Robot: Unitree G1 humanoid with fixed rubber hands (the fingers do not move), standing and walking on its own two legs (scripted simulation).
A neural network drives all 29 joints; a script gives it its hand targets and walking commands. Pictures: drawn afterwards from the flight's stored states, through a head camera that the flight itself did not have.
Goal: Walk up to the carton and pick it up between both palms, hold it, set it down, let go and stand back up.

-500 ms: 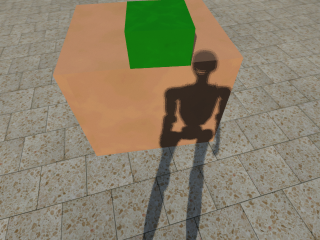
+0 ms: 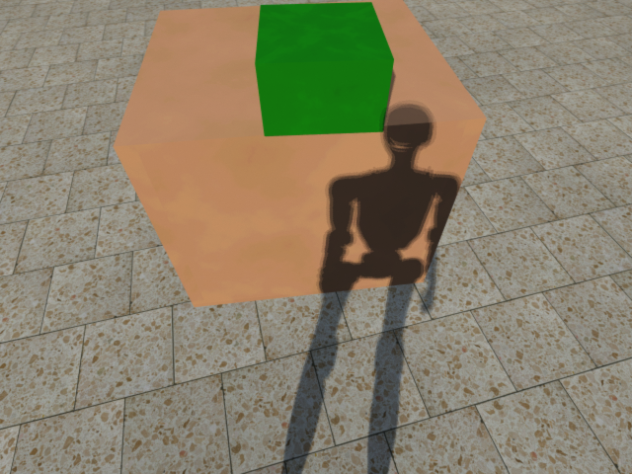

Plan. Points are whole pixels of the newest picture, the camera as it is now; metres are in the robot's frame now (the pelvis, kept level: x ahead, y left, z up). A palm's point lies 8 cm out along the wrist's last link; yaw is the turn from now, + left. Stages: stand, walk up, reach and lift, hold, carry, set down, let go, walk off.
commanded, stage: stand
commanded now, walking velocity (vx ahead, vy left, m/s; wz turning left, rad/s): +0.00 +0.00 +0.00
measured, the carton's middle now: (320, 66) +0.96 +0.02 +0.03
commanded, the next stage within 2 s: walk up in 0.34 s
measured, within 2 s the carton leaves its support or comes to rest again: neither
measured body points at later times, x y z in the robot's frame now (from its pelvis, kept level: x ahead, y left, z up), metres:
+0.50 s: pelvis +0.00 +0.00 +0.00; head +0.02 +0.01 +0.45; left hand -0.03 +0.21 -0.16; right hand -0.03 -0.19 -0.17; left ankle -0.03 +0.16 -0.74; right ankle -0.03 -0.08 -0.74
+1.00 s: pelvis +0.12 +0.04 -0.01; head +0.13 +0.07 +0.44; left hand +0.12 +0.28 -0.18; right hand +0.10 -0.19 -0.14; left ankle +0.03 +0.15 -0.74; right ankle +0.05 -0.09 -0.65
